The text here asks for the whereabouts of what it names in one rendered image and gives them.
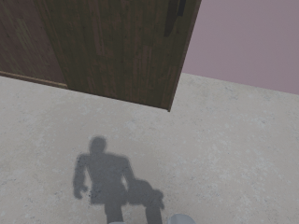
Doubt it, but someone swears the wardrobe door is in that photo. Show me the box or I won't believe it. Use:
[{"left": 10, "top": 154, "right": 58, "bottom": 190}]
[
  {"left": 0, "top": 0, "right": 66, "bottom": 84},
  {"left": 34, "top": 0, "right": 197, "bottom": 108}
]

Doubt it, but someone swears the right robot thigh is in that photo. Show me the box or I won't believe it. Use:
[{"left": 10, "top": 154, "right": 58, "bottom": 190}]
[{"left": 166, "top": 214, "right": 197, "bottom": 224}]

